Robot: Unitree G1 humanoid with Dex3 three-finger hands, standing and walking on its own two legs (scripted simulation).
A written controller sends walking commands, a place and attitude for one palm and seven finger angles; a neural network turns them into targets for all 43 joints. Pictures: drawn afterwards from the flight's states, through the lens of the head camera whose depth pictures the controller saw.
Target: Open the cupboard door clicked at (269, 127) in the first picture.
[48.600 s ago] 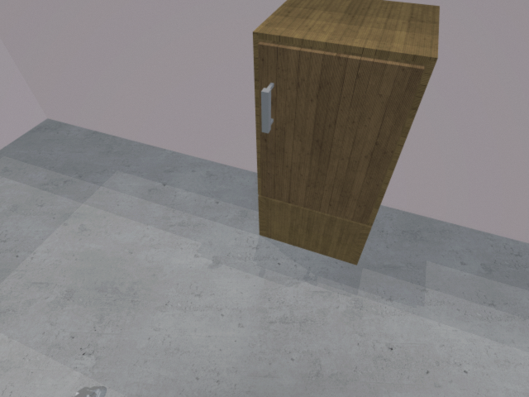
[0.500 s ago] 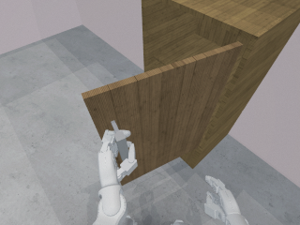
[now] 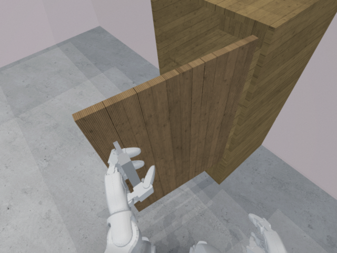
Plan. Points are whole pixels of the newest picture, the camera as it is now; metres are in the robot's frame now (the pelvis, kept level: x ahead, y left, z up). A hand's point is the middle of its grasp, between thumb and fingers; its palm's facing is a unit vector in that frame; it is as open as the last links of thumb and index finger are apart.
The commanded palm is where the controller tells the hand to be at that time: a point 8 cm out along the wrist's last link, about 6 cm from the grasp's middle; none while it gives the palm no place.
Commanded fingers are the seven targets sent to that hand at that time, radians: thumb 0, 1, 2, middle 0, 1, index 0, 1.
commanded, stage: open thumb and fingers to let go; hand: left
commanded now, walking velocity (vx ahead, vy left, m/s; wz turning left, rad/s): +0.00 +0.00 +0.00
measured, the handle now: (127, 165) +0.31 +0.11 +0.04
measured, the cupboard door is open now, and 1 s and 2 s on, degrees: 81 82 82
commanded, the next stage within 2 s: slide the hand sideways off the handle in 0.54 s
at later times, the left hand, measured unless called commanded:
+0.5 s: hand (141, 180) +0.27 +0.07 +0.04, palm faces +0.20 -0.98 -0.01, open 14.4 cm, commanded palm +0.24 +0.12 +0.04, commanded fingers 0.00 -0.50 0.30 -0.15 -0.30 -0.15 -0.30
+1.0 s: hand (134, 196) +0.24 +0.08 +0.05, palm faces -0.23 -0.97 +0.04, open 15.9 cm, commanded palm +0.22 +0.14 +0.04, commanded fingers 0.00 -0.50 0.30 -0.15 -0.30 -0.15 -0.30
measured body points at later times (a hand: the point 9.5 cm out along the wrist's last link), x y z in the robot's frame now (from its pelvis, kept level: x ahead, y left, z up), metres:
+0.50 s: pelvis +0.00 +0.02 +0.00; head +0.05 +0.00 +0.45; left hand +0.26 +0.12 +0.05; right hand +0.18 -0.20 -0.10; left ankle +0.03 +0.16 -0.66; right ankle +0.00 -0.03 -0.66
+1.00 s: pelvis +0.00 +0.07 -0.01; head +0.05 +0.06 +0.44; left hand +0.25 +0.13 +0.05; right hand +0.16 -0.16 -0.09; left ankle +0.03 +0.16 -0.66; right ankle +0.00 -0.03 -0.66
